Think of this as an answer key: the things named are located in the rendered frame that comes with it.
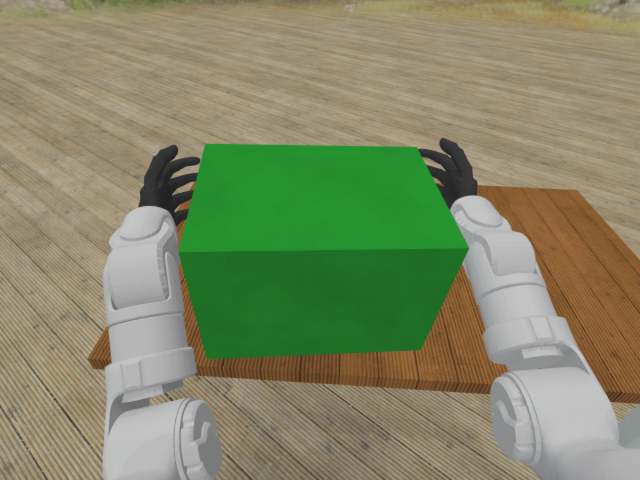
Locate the robot right upper arm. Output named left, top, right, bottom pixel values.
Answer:
left=490, top=367, right=640, bottom=480

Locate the robot left upper arm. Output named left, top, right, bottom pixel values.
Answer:
left=104, top=397, right=223, bottom=480

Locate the robot left hand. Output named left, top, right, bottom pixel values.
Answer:
left=138, top=145, right=200, bottom=227

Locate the table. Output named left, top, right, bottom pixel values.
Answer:
left=88, top=181, right=640, bottom=449

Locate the carton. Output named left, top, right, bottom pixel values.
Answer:
left=178, top=144, right=469, bottom=359

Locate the robot left forearm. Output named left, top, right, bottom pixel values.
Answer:
left=103, top=206, right=197, bottom=480

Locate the robot right hand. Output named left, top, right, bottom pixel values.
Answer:
left=418, top=138, right=477, bottom=210

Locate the robot right forearm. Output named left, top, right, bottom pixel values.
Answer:
left=450, top=195, right=619, bottom=441

